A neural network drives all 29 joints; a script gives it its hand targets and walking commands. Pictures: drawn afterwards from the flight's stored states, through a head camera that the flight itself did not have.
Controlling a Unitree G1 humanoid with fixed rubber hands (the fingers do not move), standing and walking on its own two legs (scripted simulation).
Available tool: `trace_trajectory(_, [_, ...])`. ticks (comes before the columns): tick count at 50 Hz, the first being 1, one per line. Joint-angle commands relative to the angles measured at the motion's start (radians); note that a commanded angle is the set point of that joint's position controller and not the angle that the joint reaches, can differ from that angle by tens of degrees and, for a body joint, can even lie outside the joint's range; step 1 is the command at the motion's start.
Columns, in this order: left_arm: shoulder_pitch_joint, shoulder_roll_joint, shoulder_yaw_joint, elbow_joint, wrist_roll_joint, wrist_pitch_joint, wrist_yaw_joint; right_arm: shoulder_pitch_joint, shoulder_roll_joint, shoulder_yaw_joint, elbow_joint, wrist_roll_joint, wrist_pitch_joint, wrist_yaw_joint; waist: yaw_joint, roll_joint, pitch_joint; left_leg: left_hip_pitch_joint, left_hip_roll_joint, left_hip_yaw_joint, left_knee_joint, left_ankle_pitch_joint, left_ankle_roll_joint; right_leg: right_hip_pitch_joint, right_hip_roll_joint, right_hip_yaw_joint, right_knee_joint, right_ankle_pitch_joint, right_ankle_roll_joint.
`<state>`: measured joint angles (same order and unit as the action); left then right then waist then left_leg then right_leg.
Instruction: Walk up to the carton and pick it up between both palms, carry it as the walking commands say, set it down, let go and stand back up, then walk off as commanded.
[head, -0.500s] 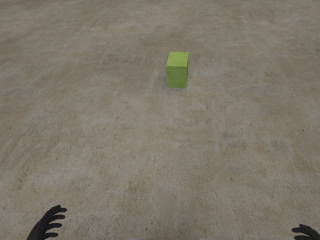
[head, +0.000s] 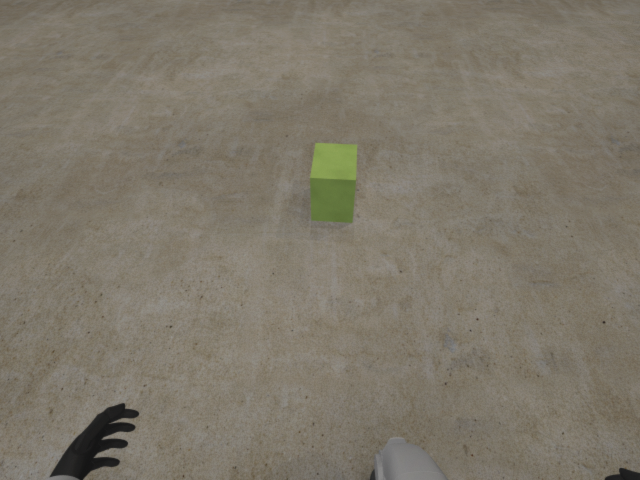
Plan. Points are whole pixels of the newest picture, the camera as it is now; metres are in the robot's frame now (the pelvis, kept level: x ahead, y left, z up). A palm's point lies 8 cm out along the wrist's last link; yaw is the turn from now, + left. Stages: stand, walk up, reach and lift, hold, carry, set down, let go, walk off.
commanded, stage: walk up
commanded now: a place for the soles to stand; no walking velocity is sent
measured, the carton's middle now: (334, 182) +1.39 -0.11 -0.64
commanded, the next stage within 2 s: none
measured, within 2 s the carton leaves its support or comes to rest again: neither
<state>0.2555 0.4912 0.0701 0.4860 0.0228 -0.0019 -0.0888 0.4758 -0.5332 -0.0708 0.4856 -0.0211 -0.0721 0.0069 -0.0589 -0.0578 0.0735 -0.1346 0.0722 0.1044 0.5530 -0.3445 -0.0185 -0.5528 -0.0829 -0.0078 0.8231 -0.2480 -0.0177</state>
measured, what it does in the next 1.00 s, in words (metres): walks ahead: right foot, then left foot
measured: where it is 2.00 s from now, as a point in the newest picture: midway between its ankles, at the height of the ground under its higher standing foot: (349, 290)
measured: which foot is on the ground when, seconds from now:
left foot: down 0.00-0.12, up 0.14-0.50, down 0.52-0.86, up 0.88-1.00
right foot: up 0.00-0.10, down 0.12-0.52, up 0.54-0.82, down 0.84-1.00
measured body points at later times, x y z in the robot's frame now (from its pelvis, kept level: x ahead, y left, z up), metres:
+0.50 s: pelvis +0.27 -0.04 -0.01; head +0.27 -0.03 +0.44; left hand +0.27 +0.32 -0.07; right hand +0.48 -0.34 -0.04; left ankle +0.37 +0.09 -0.72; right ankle +0.22 -0.15 -0.73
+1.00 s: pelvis +0.50 -0.10 -0.01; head +0.51 -0.12 +0.44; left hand +0.62 +0.24 -0.04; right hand +0.63 -0.43 -0.08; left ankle +0.47 +0.05 -0.67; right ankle +0.56 -0.21 -0.73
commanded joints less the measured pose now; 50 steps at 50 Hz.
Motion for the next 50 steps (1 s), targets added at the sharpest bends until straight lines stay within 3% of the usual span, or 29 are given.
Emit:
trace_trajectory(1, [-0.058, 0.11, 0.049, -0.081, -0.006, -0.007, -0.01, -0.056, -0.217, -0.077, -0.055, 0.009, -0.009, 0.005, 0.035, 0.207, 0.063, -0.177, 0.198, -0.161, -0.291, -0.049, 0.178, 0.154, 0.009, -0.028, -0.121, 0.122, -0.01])
trace_trajectory(4, [-0.014, 0.128, 0.065, -0.06, -0.009, -0.007, 0.004, -0.056, -0.219, -0.079, -0.038, 0.005, 0.009, 0.005, 0.076, 0.174, 0.056, -0.182, 0.202, -0.121, -0.17, 0.009, 0.148, 0.309, 0.054, -0.049, -0.186, 0.083, -0.021])
trace_trajectory(5, [0.057, 0.156, 0.08, -0.034, -0.006, -0.012, 0.018, -0.036, -0.195, -0.07, -0.032, 0.007, 0.016, 0.008, 0.114, 0.106, -0.001, -0.193, 0.172, -0.076, 0.021, 0.128, 0.128, 0.436, 0.095, -0.057, -0.218, 0.036, -0.037])
trace_trajectory(6, [0.169, 0.213, 0.104, -0.001, 0.004, -0.018, 0.04, -0.005, -0.144, -0.053, -0.037, 0.012, 0.018, 0.013, 0.17, -0.04, -0.104, -0.292, 0.114, -0.011, 0.351, 0.176, 0.098, 0.612, 0.025, 0.078, -0.252, -0.105, -0.076])
trace_trajectory(7, [0.22, 0.304, 0.123, -0.028, 0.001, -0.02, 0.068, 0.004, -0.07, -0.035, -0.082, 0.038, 0.01, 0.019, 0.197, -0.235, -0.22, -0.506, -0.027, -0.013, 0.685, -0.212, 0.043, 0.729, -0.258, 0.563, -0.438, -0.414, -0.188])
trace_trajectory(8, [0.219, 0.354, 0.133, -0.049, -0.016, -0.02, 0.08, -0.061, -0.168, -0.065, -0.115, 0.056, 0.017, 0.005, 0.204, -0.137, -0.213, -0.547, -0.069, -0.227, 0.771, -0.233, 0.046, 0.627, -0.336, 0.781, -0.581, -0.553, -0.289])
trace_trajectory(9, [0.185, 0.318, 0.124, -0.046, -0.02, -0.018, 0.088, -0.097, -0.21, -0.068, -0.112, 0.061, 0.024, 0.001, 0.174, -0.041, -0.149, -0.566, -0.045, -0.26, 0.819, -0.178, 0.049, 0.585, -0.325, 0.673, -0.552, -0.527, -0.303])
trace_trajectory(10, [0.14, 0.271, 0.108, -0.042, -0.012, -0.02, 0.092, -0.071, -0.185, -0.057, -0.091, 0.055, 0.028, 0.002, 0.138, -0.026, -0.088, -0.564, -0.02, -0.248, 0.756, -0.133, 0.054, 0.525, -0.29, 0.549, -0.529, -0.464, -0.279])
trace_trajectory(13, [0.073, 0.207, 0.081, -0.037, -0.003, -0.037, 0.081, -0.01, -0.147, -0.048, -0.025, 0.022, 0.044, 0.011, 0.083, -0.1, -0.007, -0.435, 0.018, -0.2, 0.535, -0.076, 0.038, 0.34, -0.208, 0.322, -0.541, -0.241, -0.234])
trace_trajectory(15, [0.094, 0.204, 0.079, -0.028, 0.002, -0.048, 0.073, -0.05, -0.125, -0.041, -0.035, 0.013, 0.044, 0.021, 0.093, -0.102, 0.008, -0.42, 0.017, -0.161, 0.414, -0.068, 0.031, 0.313, -0.202, 0.246, -0.541, -0.154, -0.239])
trace_trajectory(20, [0.107, 0.213, 0.076, -0.026, 0.009, -0.054, 0.047, -0.158, -0.093, -0.042, -0.067, 0.014, 0.041, 0.042, 0.103, -0.096, 0.045, -0.285, -0.003, -0.08, 0.173, 0.126, 0.042, 0.22, -0.171, 0.146, -0.556, -0.252, -0.197])
trace_trajectory(23, [0.117, 0.215, 0.069, -0.019, 0.003, -0.047, 0.038, -0.158, -0.09, -0.052, -0.063, 0.009, 0.043, 0.037, 0.07, -0.048, 0.047, -0.103, -0.057, -0.031, 0.064, 0.191, 0.059, 0.163, -0.158, 0.081, -0.471, -0.231, -0.161])
trace_trajectory(25, [0.149, 0.174, 0.049, -0.022, 0.005, -0.047, 0.037, -0.052, -0.139, -0.073, -0.033, -0.001, 0.037, 0.016, 0.001, 0.051, -0.036, 0.147, -0.092, -0.05, 0.031, 0.095, 0.092, 0.105, -0.118, 0.009, -0.207, -0.034, -0.105])
trace_trajectory(26, [0.156, 0.124, 0.031, -0.051, -0.001, -0.049, 0.039, 0.061, -0.198, -0.092, -0.021, -0.013, 0.03, -0.003, -0.067, 0.205, -0.145, 0.293, 0.092, -0.328, -0.032, -0.08, 0.149, 0.015, -0.07, -0.054, 0.148, 0.004, -0.051])
trace_trajectory(27, [0.163, 0.136, 0.041, -0.099, -0.009, -0.043, 0.041, 0.078, -0.255, -0.102, -0.051, -0.009, 0.027, -0.024, -0.072, 0.281, -0.198, 0.338, 0.341, -0.854, -0.228, -0.295, 0.271, -0.176, 0.078, -0.011, 0.38, -0.32, -0.005])
trace_trajectory(28, [0.121, 0.228, 0.077, -0.109, -0.007, -0.025, 0.053, 0.047, -0.265, -0.109, -0.062, 0.011, 0.032, -0.033, -0.068, 0.143, -0.135, 0.255, 0.372, -0.866, -0.265, -0.367, 0.341, -0.228, 0.068, 0.11, 0.498, -0.298, -0.006])
trace_trajectory(29, [0.089, 0.228, 0.076, -0.116, -0.015, -0.019, 0.053, 0.021, -0.253, -0.099, -0.063, 0.008, 0.031, -0.039, -0.052, 0.123, -0.054, 0.19, 0.352, -0.753, -0.234, -0.276, 0.342, -0.249, 0.042, 0.138, 0.507, -0.275, -0.004])
trace_trajectory(31, [0.126, 0.195, 0.064, -0.089, -0.013, -0.015, 0.048, -0.044, -0.218, -0.08, -0.072, -0.001, 0.024, -0.037, 0.012, 0.164, 0.03, 0.037, 0.266, -0.529, -0.241, -0.148, 0.281, -0.178, -0.009, 0.135, 0.342, -0.216, 0.005])
trace_trajectory(33, [0.151, 0.17, 0.059, -0.064, -0.005, -0.01, 0.031, -0.084, -0.206, -0.075, -0.086, -0.009, 0.014, -0.03, 0.037, 0.218, 0.023, -0.068, 0.22, -0.388, -0.239, -0.045, 0.263, -0.073, -0.016, 0.072, 0.232, -0.165, 0.014])
trace_trajectory(36, [0.089, 0.131, 0.048, -0.075, 0.005, -0.008, 0.01, -0.081, -0.212, -0.076, -0.08, -0.007, 0.002, -0.015, 0.033, 0.234, 0.032, -0.153, 0.186, -0.284, -0.229, -0.052, 0.234, 0.046, -0.023, 0.01, 0.025, -0.084, 0.009])
trace_trajectory(38, [0.063, 0.126, 0.055, -0.079, 0.004, -0.006, 0.004, -0.102, -0.219, -0.076, -0.079, 0.003, 0.003, -0.007, 0.046, 0.235, 0.039, -0.233, 0.177, -0.253, -0.23, -0.164, 0.201, 0.166, 0.0, -0.019, -0.063, 0.005, 0.0])
trace_trajectory(40, [0.069, 0.135, 0.066, -0.072, 0.0, -0.005, 0.003, -0.12, -0.22, -0.075, -0.076, 0.008, 0.011, 0.0, 0.077, 0.193, 0.05, -0.326, 0.169, -0.213, -0.186, -0.279, 0.175, 0.313, 0.037, -0.057, -0.124, 0.053, -0.005])
trace_trajectory(42, [0.151, 0.172, 0.083, -0.042, -0.001, -0.008, 0.017, -0.087, -0.18, -0.06, -0.066, 0.0, 0.023, 0.003, 0.124, 0.101, 0.013, -0.381, 0.126, -0.159, 0.021, -0.26, 0.139, 0.479, 0.087, -0.057, -0.165, -0.053, -0.017])
trace_trajectory(43, [0.246, 0.231, 0.102, -0.026, 0.004, -0.014, 0.037, -0.077, -0.13, -0.047, -0.076, 0.0, 0.023, 0.004, 0.19, -0.073, -0.042, -0.464, 0.062, -0.088, 0.35, -0.133, 0.098, 0.591, -0.023, 0.154, -0.269, -0.241, -0.062])
trace_trajectory(44, [0.277, 0.326, 0.116, -0.056, 0.001, -0.02, 0.056, -0.084, -0.094, -0.041, -0.122, 0.038, 0.02, 0.004, 0.21, -0.249, -0.11, -0.606, -0.089, -0.078, 0.653, -0.281, 0.043, 0.598, -0.291, 0.678, -0.54, -0.561, -0.193])
trace_trajectory(45, [0.255, 0.333, 0.121, -0.063, -0.014, -0.022, 0.07, -0.137, -0.181, -0.061, -0.135, 0.046, 0.03, -0.01, 0.202, -0.109, -0.079, -0.634, -0.074, -0.242, 0.759, -0.261, 0.044, 0.543, -0.344, 0.754, -0.59, -0.632, -0.269])
trace_trajectory(46, [0.229, 0.301, 0.111, -0.055, -0.013, -0.022, 0.08, -0.13, -0.204, -0.063, -0.12, 0.045, 0.035, -0.013, 0.171, -0.037, -0.034, -0.634, -0.055, -0.257, 0.768, -0.194, 0.043, 0.509, -0.318, 0.652, -0.552, -0.551, -0.267])
trace_trajectory(47, [0.179, 0.267, 0.1, -0.05, -0.007, -0.022, 0.087, -0.085, -0.182, -0.055, -0.093, 0.044, 0.039, -0.01, 0.133, -0.038, -0.003, -0.607, -0.023, -0.24, 0.703, -0.151, 0.044, 0.469, -0.279, 0.526, -0.522, -0.448, -0.248])
trace_trajectory(50, [0.119, 0.223, 0.082, -0.049, 0.001, -0.029, 0.082, -0.031, -0.156, -0.045, -0.039, 0.022, 0.043, 0.001, 0.095, -0.121, 0.014, -0.457, 0.006, -0.166, 0.504, -0.107, 0.028, 0.348, -0.21, 0.307, -0.501, -0.17, -0.224])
